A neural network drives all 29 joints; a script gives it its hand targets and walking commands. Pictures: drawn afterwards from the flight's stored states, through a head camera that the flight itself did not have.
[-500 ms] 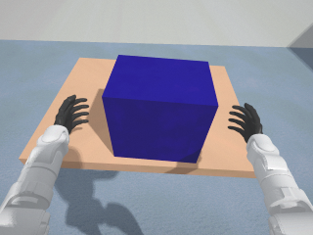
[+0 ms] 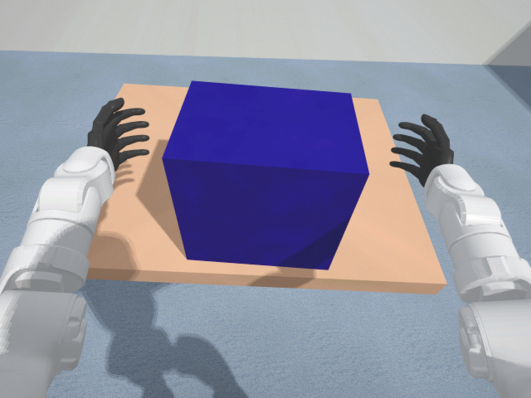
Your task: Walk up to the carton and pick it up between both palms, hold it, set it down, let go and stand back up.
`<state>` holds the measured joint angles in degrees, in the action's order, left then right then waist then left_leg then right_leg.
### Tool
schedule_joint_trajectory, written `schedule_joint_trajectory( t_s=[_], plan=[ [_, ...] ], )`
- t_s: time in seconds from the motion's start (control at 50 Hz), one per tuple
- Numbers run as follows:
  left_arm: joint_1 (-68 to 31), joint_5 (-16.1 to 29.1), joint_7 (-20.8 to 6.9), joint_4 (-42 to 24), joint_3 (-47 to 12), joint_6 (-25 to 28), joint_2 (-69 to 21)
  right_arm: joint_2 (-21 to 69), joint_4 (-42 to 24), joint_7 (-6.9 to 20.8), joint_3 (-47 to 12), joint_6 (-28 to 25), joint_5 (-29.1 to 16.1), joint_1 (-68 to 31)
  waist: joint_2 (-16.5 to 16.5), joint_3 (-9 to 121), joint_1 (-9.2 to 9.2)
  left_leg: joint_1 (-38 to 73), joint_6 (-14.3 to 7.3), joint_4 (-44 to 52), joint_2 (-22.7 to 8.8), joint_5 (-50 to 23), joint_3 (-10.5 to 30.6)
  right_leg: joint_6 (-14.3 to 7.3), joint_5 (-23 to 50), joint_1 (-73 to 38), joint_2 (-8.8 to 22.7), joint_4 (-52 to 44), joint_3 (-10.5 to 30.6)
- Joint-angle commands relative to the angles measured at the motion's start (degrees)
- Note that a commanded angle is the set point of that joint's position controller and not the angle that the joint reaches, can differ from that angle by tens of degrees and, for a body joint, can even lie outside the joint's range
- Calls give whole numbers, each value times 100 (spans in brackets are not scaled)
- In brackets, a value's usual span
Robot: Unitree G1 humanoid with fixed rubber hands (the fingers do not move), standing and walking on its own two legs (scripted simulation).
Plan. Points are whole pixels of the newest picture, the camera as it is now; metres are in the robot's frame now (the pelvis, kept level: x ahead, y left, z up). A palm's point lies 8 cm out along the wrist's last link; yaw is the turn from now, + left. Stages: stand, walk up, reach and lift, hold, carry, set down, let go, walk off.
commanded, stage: reach and lift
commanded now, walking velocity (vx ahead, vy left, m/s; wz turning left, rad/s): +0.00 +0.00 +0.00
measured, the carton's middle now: (264, 181) +0.49 -0.01 +0.03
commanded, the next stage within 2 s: none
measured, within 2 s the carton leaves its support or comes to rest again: neither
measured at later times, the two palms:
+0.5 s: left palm (102, 100) +0.46 +0.22 +0.21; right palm (445, 119) +0.45 -0.25 +0.21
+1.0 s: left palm (113, 125) +0.47 +0.23 +0.16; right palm (421, 142) +0.45 -0.24 +0.17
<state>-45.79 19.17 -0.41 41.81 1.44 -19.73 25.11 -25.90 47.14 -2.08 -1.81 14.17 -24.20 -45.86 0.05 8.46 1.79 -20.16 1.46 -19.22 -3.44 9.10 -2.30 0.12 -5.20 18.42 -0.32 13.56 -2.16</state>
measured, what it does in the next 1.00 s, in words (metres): stands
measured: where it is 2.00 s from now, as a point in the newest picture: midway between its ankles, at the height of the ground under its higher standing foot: outside the picture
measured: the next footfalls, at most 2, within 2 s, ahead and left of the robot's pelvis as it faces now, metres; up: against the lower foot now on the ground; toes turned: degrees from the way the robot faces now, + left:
none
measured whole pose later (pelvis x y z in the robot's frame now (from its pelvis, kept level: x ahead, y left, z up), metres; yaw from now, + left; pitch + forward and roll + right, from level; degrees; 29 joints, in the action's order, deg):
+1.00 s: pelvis +0.00 +0.00 -0.01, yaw +1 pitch +18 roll -1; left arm -65.2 24.4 -0.7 67.4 -10.1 -10.7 27.5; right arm -25.4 69.5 1.1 -3.8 10.9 -24.2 -64.0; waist 0.1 12.8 4.2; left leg -30.3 1.3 -21.6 -2.9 8.9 -0.5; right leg 0.4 -5.2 27.4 0.2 15.1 -3.8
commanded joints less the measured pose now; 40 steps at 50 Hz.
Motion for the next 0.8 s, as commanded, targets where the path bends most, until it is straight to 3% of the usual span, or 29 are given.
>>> schedule_joint_trajectory(
  t_s=[0.0,0.06,0.1,0.16,0.22,0.26,0.36,0.4,0.5,0.58,0.62,0.66,0.74,0.78],
  plan=[
    [-2784,85,34,-619,177,142,1181,-1271,-505,36,331,-106,-29,-2779,-221,2729,86,1369,121,-218,437,-2097,81,32,1915,-1159,-310,338,24],
    [-3334,233,56,-600,48,220,1351,-1323,-655,55,361,-110,1,-3339,-166,3150,64,1341,101,-237,457,-1827,86,94,1616,-1064,-331,341,-91],
    [-3380,311,77,-647,16,286,1336,-1354,-739,58,386,-105,75,-3342,-150,3444,114,1404,98,-301,456,-2083,96,96,1935,-1113,-339,393,-67],
    [-3665,394,67,127,-161,119,1320,-1392,54,88,323,68,63,-3677,-182,2982,184,1135,138,-283,434,-1807,137,95,1750,-959,-297,420,-69],
    [-3999,503,75,181,-350,144,1405,-1395,-77,97,230,38,17,-4026,-34,3115,172,908,68,-245,414,-1524,110,157,1458,-1023,-247,399,-93],
    [-4053,566,86,382,-351,197,1433,-1352,-151,72,119,39,61,-4090,113,3364,133,838,-19,-264,431,-1843,112,209,1961,-1289,-254,489,-71],
    [-4560,551,101,494,-482,169,1549,-1464,366,71,65,138,-175,-4432,-221,3652,157,888,36,-254,469,-2054,115,239,2297,-1338,-259,562,-83],
    [-4769,588,146,396,-475,164,1582,-1564,314,90,183,121,-97,-4685,-166,3722,192,1089,51,-296,443,-2111,177,219,2104,-1004,-292,500,-118],
    [-5334,859,167,993,-826,95,1591,-1557,772,156,-6,274,-150,-5265,-189,3448,245,834,66,-304,398,-1636,149,270,1563,-681,-245,450,-152],
    [-5395,872,143,1379,-1006,203,1474,-1461,1126,159,-107,243,-220,-5209,-344,3746,271,876,70,-356,385,-2051,168,271,1948,-823,-259,486,-141],
    [-5387,795,85,1468,-894,237,1544,-1443,1078,139,-182,199,-269,-5269,-195,3839,212,683,23,-391,409,-2261,185,296,2378,-1113,-250,570,-82],
    [-5340,801,44,1736,-924,292,1541,-1360,1214,133,-282,204,-293,-5219,-56,3655,207,362,-19,-320,416,-2008,163,330,2345,-1354,-216,611,-36],
    [-5186,695,26,1850,-1010,540,1440,-1321,1520,146,-217,37,-239,-4956,-212,3652,301,613,46,-297,376,-2305,222,284,2373,-1261,-202,538,-36],
    [-4958,611,-18,1771,-970,702,1299,-1179,1324,190,-262,-124,-231,-4795,-254,3527,296,721,82,-371,378,-2371,203,233,2297,-1093,-217,517,-21]
  ],
)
